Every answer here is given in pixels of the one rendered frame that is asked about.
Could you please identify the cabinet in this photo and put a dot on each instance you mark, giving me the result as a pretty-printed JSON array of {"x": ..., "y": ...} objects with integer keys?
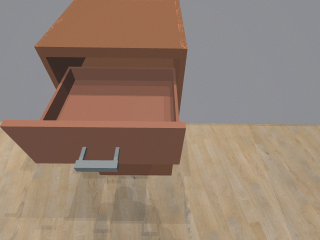
[{"x": 118, "y": 33}]

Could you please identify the handle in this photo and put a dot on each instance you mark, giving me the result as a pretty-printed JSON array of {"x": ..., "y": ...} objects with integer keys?
[{"x": 82, "y": 165}]

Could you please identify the drawer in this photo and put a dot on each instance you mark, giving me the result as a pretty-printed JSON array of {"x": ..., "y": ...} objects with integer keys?
[{"x": 101, "y": 108}]

